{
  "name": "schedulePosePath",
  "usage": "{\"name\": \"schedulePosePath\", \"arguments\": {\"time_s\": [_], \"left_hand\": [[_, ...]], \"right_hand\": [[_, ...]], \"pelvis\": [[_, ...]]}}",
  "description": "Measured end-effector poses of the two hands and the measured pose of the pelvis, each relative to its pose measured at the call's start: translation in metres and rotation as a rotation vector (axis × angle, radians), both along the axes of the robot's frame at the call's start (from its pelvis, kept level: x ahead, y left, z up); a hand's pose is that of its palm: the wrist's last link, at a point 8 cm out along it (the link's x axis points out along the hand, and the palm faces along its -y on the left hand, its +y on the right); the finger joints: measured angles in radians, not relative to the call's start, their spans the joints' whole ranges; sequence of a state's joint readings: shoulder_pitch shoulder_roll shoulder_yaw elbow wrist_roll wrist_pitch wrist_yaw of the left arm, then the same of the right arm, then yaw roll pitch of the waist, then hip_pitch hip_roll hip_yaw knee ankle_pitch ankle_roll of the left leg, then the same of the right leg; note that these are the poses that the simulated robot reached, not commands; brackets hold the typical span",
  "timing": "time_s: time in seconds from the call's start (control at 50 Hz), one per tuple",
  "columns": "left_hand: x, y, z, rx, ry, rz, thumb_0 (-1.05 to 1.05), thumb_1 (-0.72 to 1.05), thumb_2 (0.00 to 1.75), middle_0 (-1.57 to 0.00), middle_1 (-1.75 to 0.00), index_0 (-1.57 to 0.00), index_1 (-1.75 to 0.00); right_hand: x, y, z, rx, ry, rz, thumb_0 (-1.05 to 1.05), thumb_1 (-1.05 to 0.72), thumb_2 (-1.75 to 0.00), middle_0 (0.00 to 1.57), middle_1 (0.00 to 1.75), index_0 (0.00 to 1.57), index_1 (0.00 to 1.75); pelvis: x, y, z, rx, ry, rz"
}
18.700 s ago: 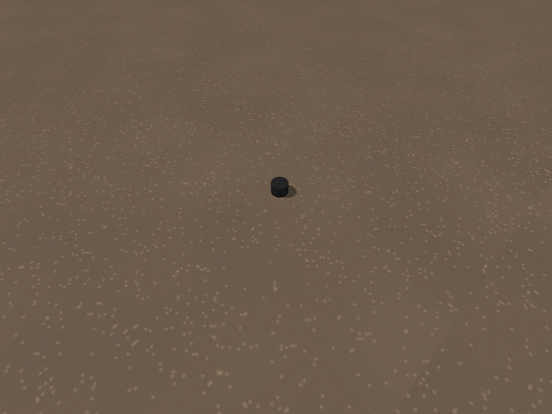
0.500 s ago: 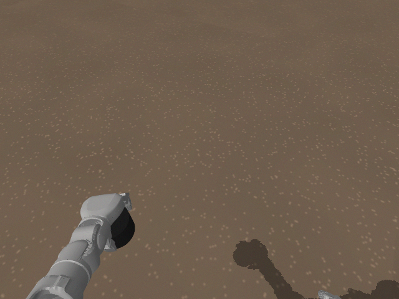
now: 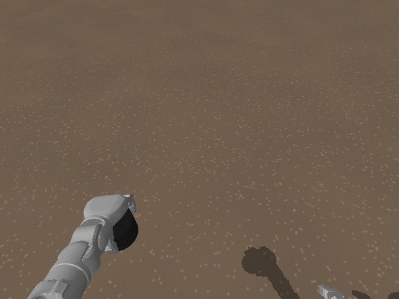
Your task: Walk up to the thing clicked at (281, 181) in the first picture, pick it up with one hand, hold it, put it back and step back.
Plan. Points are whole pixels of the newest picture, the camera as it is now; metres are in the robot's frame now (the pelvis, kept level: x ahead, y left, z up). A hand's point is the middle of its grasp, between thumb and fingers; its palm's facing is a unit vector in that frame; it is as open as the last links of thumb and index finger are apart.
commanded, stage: hold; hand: left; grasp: from above
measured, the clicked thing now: (116, 227) +0.31 +0.22 -0.08
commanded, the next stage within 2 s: crouch in 1.14 s
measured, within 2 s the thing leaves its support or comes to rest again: neither
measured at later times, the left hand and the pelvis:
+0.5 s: hand (111, 233) +0.28 +0.22 -0.04, palm faces -0.45 -0.06 -0.89, open 11.3 cm; pelvis -0.01 +0.00 +0.01, yaw +0 degrees
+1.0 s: hand (108, 235) +0.28 +0.22 -0.04, palm faces -0.45 -0.06 -0.89, open 11.3 cm; pelvis -0.01 +0.00 +0.01, yaw +0 degrees
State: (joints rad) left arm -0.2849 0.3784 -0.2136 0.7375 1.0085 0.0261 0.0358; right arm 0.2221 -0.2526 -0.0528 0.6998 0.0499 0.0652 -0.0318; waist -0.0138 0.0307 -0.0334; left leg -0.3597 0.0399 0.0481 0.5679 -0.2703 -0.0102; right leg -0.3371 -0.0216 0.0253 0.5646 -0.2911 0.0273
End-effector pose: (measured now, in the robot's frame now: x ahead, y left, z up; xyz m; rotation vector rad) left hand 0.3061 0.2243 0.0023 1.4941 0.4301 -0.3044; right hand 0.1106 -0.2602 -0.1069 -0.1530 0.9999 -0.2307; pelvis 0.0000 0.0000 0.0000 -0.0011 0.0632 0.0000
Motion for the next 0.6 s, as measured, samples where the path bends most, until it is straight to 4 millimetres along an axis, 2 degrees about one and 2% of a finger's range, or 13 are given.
{"name": "schedulePosePath", "arguments": {"time_s": [0.6], "left_hand": [[-0.023,-0.006,0.020,-0.011,-0.007,-0.017,0.00,-0.19,0.77,-0.45,-0.83,-0.49,-0.81]], "right_hand": [[0.010,0.003,0.010,0.012,-0.069,0.030,0.01,-0.90,-0.90,0.20,0.30,0.20,0.30]], "pelvis": [[-0.014,-0.005,0.006,0.004,-0.054,0.002]]}}
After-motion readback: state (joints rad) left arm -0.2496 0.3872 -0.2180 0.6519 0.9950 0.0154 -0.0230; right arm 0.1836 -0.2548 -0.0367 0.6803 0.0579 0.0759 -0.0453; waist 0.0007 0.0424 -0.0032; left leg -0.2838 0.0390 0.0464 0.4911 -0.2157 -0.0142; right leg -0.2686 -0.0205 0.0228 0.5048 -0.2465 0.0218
